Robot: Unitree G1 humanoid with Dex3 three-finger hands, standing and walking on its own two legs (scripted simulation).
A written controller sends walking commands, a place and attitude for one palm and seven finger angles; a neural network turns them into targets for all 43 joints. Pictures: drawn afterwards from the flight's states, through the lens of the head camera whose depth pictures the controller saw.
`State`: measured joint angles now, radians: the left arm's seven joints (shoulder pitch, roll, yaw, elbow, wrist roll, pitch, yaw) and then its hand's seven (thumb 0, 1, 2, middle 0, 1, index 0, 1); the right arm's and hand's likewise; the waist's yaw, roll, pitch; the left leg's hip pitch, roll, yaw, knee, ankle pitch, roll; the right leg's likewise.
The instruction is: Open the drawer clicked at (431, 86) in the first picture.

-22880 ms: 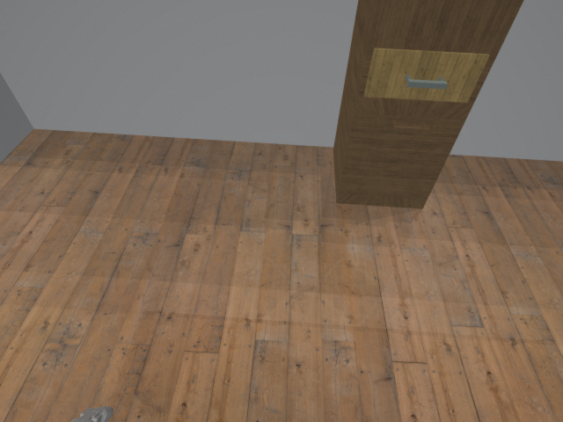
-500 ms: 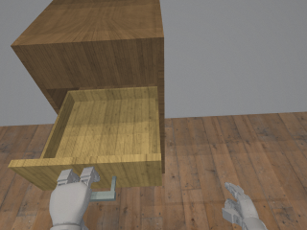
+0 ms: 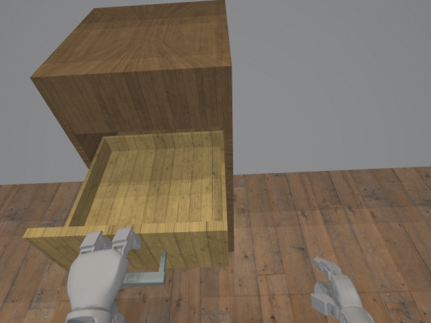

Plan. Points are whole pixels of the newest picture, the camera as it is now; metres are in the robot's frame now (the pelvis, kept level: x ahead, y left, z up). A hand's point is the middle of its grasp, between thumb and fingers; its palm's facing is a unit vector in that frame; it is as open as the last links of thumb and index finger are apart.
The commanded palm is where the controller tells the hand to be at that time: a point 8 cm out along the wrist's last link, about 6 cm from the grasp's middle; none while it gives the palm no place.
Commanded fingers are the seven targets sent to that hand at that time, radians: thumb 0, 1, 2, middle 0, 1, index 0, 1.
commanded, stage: lift the hand off the handle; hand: left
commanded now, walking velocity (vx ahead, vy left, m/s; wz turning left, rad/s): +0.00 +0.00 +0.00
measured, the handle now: (133, 268) +0.23 +0.21 -0.05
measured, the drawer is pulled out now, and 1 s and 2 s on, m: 0.29 0.29 0.29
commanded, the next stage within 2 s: draw the hand back to the body in 0.98 s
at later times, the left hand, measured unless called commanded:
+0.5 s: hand (111, 262) +0.20 +0.20 +0.06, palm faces +0.09 -0.13 -0.99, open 13.8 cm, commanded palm +0.16 +0.20 +0.12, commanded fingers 0.00 -0.50 0.30 -0.30 -1.20 -0.30 -1.20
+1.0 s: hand (100, 256) +0.20 +0.21 +0.08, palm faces +0.08 -0.17 -0.98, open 13.8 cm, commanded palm +0.16 +0.21 +0.14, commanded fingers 0.00 -0.50 0.30 -0.30 -1.20 -0.30 -1.20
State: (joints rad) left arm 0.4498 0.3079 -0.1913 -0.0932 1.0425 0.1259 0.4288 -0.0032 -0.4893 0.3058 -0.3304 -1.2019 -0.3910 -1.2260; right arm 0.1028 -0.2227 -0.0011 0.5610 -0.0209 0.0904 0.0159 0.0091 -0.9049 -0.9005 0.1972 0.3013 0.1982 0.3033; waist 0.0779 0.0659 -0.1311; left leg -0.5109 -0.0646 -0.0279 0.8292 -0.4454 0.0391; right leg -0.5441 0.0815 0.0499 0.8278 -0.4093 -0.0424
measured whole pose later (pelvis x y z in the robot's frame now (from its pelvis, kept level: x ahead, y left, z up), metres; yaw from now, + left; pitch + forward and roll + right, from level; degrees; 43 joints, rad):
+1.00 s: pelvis +0.01 +0.00 +0.02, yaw +0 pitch +3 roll +0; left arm 0.49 0.37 -0.12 -0.33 0.96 0.14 0.24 0.00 -0.49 0.31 -0.32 -1.20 -0.32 -1.20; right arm 0.10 -0.23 0.01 0.57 0.00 0.10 0.03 0.01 -0.91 -0.90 0.20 0.30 0.20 0.30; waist 0.10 0.09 -0.10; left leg -0.32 -0.05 -0.03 0.64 -0.38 0.04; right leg -0.36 0.08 0.06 0.64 -0.34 -0.04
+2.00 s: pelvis +0.02 -0.01 +0.03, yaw +3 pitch -2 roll -1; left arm 0.56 0.33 0.19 -0.51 -0.04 -0.07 0.12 -0.01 -0.22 0.42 -0.30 -1.02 -0.29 -1.03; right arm 0.21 -0.20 0.06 0.59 0.01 -0.13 -0.07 0.01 -0.90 -0.90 0.20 0.30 0.20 0.30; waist 0.04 0.05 -0.02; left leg -0.15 -0.05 -0.10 0.53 -0.34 0.02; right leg -0.15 0.08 0.00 0.50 -0.31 -0.05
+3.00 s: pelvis +0.01 -0.01 +0.04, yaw +4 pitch +2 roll -1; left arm 0.57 0.35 0.36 -0.51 -0.05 -0.19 0.10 0.01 0.89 0.90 -0.21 -0.30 -0.21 -0.31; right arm 0.15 -0.23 0.00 0.60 0.03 -0.05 -0.05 0.01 -0.90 -0.90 0.20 0.30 0.20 0.30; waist -0.01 0.05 0.01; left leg -0.25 -0.05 -0.11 0.52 -0.30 0.02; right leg -0.23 0.07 -0.02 0.45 -0.25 -0.05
